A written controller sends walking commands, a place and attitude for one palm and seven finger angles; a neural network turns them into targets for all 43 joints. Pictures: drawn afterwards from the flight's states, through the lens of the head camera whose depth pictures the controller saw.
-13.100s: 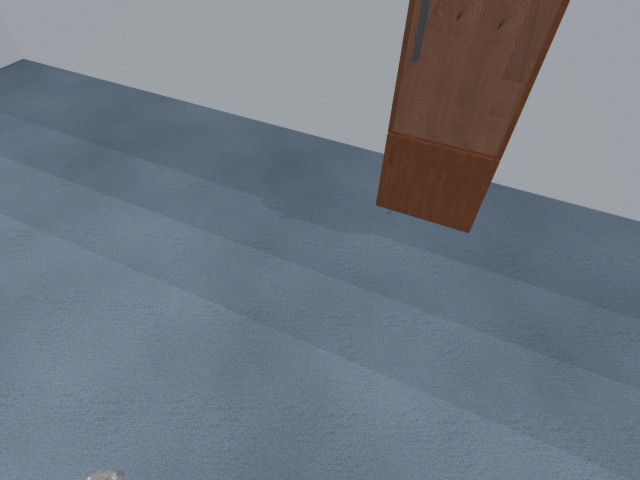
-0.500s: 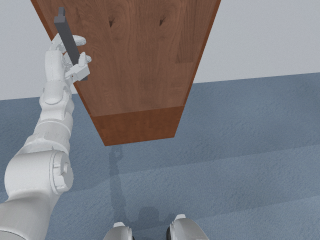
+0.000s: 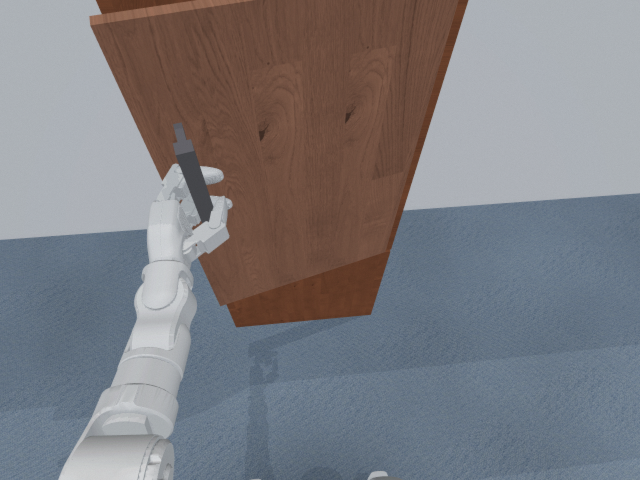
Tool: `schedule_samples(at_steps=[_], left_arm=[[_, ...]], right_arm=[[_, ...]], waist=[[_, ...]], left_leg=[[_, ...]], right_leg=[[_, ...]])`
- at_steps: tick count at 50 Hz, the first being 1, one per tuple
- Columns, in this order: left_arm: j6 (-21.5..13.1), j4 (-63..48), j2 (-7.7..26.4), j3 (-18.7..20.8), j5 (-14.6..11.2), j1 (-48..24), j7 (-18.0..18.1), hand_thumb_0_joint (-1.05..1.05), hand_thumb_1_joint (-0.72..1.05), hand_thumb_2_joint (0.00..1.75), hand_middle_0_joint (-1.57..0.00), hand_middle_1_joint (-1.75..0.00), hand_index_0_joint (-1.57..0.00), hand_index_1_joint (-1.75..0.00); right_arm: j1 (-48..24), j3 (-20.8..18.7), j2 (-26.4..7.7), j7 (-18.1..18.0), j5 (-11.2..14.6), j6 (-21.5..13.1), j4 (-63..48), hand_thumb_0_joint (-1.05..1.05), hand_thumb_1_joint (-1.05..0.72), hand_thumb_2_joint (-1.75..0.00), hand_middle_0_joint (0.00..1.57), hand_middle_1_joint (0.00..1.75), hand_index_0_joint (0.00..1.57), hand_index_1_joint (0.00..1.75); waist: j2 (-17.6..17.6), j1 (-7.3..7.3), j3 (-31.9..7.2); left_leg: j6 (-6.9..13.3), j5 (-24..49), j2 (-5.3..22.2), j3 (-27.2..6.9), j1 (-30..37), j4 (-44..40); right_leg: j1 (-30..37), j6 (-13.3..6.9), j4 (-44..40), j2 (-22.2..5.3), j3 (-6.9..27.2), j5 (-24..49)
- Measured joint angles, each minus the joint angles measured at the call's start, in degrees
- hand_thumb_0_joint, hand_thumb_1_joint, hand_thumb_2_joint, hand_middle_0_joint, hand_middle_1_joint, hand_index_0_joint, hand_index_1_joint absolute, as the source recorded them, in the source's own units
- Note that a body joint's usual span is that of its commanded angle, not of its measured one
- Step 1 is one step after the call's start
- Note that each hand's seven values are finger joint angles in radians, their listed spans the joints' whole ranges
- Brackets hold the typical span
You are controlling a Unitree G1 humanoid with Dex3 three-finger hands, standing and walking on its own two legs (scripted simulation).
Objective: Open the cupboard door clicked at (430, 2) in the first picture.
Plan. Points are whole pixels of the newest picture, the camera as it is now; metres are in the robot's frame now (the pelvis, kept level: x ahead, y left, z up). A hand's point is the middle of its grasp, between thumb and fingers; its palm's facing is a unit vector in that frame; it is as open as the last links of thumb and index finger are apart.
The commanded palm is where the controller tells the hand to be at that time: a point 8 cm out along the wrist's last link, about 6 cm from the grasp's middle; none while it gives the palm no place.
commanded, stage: pull the door open along its arc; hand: left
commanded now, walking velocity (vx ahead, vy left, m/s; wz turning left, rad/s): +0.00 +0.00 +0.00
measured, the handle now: (199, 189) +0.47 +0.15 +0.08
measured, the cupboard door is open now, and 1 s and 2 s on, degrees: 15 39 40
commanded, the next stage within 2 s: open thumb and fingers to let go in 0.66 s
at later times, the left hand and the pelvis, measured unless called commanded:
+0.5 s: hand (285, 287) +0.33 +0.04 +0.07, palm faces +0.39 -0.92 -0.04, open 6.0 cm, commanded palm +0.26 +0.06 +0.07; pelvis -0.01 -0.03 +0.00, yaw +4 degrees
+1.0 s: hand (292, 301) +0.31 +0.03 +0.07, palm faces +0.41 -0.91 -0.06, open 7.1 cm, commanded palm +0.26 +0.05 +0.07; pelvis -0.01 -0.05 +0.00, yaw +6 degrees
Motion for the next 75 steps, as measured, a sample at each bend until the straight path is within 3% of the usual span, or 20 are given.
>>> schedule_samples(at_steps=[3, 10, 12, 15, 24, 34, 39, 45, 52, 64, 75], left_arm=[[1.2, -5.2, -5.4, -2.5, 1.5, 3.6, 8.9, 0.01, 0.7, 0.76, -0.34, -1.33, -0.35, -1.31], [5.4, -12.8, -15.0, -10.1, 8.3, 9.4, 28.9, 0.02, 0.71, 0.78, -0.33, -1.3, -0.35, -1.31], [6.8, -13.8, -16.9, -12.0, 10.3, 10.4, 33.0, 0.02, 0.71, 0.79, -0.32, -1.29, -0.35, -1.31], [8.7, -14.8, -17.6, -15.3, 12.6, 11.6, 36.3, 0.02, 0.72, 0.8, -0.32, -1.29, -0.34, -1.32], [11.8, -20.9, -16.2, -22.6, 11.3, 18.3, 35.3, 0.03, 0.71, 0.77, -0.32, -1.3, -0.34, -1.34], [16.2, -31.8, -13.2, -29.6, 9.5, 28.8, 32.0, 0.03, 0.68, 0.73, -0.3, -1.3, -0.37, -1.35], [16.6, -31.4, -13.3, -29.3, 9.8, 28.7, 32.4, 0.02, 0.67, 0.74, -0.32, -1.29, -0.38, -1.35], [15.6, -26.5, -15.0, -25.7, 9.9, 23.7, 34.3, 0.02, 0.61, 0.77, -0.35, -1.3, -0.38, -1.34], [14.1, -26.3, -15.1, -25.2, 10.7, 23.4, 34.0, 0.02, 0.39, 0.68, -0.35, -1.29, -0.38, -1.3], [12.2, -22.4, -15.7, -25.7, 11.2, 19.9, 36.2, 0.0, -0.27, 0.4, -0.31, -1.21, -0.3, -1.21], [12.2, -18.0, -16.6, -26.3, 10.9, 15.2, 37.4, -0.01, -0.47, 0.32, -0.24, -0.85, -0.24, -0.86]], right_arm=[[-2.4, 0.0, 0.5, 0.2, -0.9, -1.0, -0.2, 0.0, -0.91, -0.9, 0.2, 0.3, 0.2, 0.3], [-8.0, -0.1, 2.4, 0.9, -3.7, -2.1, -0.3, 0.0, -0.91, -0.9, 0.2, 0.3, 0.19, 0.3], [-9.3, 0.0, 3.0, 0.8, -4.4, -2.0, -0.1, 0.0, -0.91, -0.9, 0.2, 0.3, 0.19, 0.3], [-10.9, 0.1, 3.8, 0.4, -4.9, -1.6, 0.3, 0.0, -0.91, -0.9, 0.2, 0.3, 0.2, 0.3], [-11.7, 0.7, 4.3, -0.3, -4.1, -0.9, 0.5, 0.0, -0.91, -0.9, 0.2, 0.3, 0.2, 0.3], [-11.8, 1.0, 4.0, 0.6, -3.4, -1.6, 0.3, 0.01, -0.91, -0.9, 0.2, 0.3, 0.2, 0.3], [-12.6, 1.3, 3.7, -0.4, -3.5, -1.9, 0.6, 0.01, -0.91, -0.9, 0.2, 0.3, 0.19, 0.3], [-13.7, 0.8, 3.1, -1.4, -3.9, -2.1, 1.8, 0.01, -0.91, -0.9, 0.2, 0.3, 0.19, 0.3], [-12.7, 0.5, 3.3, -1.2, -3.8, -2.2, 1.3, 0.01, -0.91, -0.9, 0.2, 0.3, 0.19, 0.3], [-11.9, 0.6, 3.5, -1.2, -3.7, -3.0, 2.6, 0.01, -0.91, -0.9, 0.2, 0.3, 0.19, 0.3], [-12.4, 0.9, 4.0, -0.9, -3.7, -3.3, 3.4, 0.01, -0.91, -0.9, 0.2, 0.3, 0.2, 0.3]], waist=[[-0.3, 1.03, 0.2], [-0.5, 2.75, -0.1], [-0.5, 3.16, -0.2], [-0.6, 3.67, -0.1], [-0.1, 4.54, 1.2], [0.4, 3.41, 2.0], [0.5, 3.21, 2.2], [0.1, 4.42, 2.0], [0.0, 4.97, 1.8], [0.2, 4.82, 2.3], [0.1, 4.95, 2.3]], left_leg=[[-0.1, 0.2, -0.3, -0.2, 1.3, -0.4], [-0.7, 0.3, -0.9, -1.3, 2.9, -0.2], [-0.9, 0.3, -1.0, -1.7, 3.1, 0.0], [-1.3, 0.4, -1.1, -2.4, 3.6, 0.2], [-2.4, 1.2, -1.0, -3.8, 7.2, -1.6], [-3.5, 1.7, -0.6, -4.6, 11.3, -3.9], [-3.5, 1.9, -0.6, -5.3, 12.0, -4.2], [-3.7, 2.3, -1.0, -5.8, 10.4, -3.9], [-3.8, 2.4, -1.4, -5.8, 8.9, -3.1], [-2.8, 2.1, -1.7, -5.3, 6.8, -0.7], [-2.0, 2.3, -1.9, -4.6, 5.2, 0.6]], right_leg=[[1.3, -0.1, 0.0, -0.3, -0.2, -0.2], [2.9, -0.6, 1.1, -0.9, -1.3, -1.1], [3.3, -0.8, 1.5, -1.0, -1.7, -1.4], [3.9, -1.2, 2.0, -1.1, -2.3, -1.8], [7.6, -2.4, 0.9, -1.0, -3.8, -1.8], [11.6, -3.4, -0.8, -0.4, -4.5, -2.0], [12.6, -3.7, -1.1, -0.3, -5.2, -2.1], [10.9, -3.8, -0.1, -0.8, -5.6, -2.2], [9.4, -3.6, 0.8, -1.3, -5.6, -2.2], [7.7, -2.9, 2.2, -1.6, -5.1, -1.8], [6.1, -2.2, 3.0, -1.8, -4.3, -1.0]])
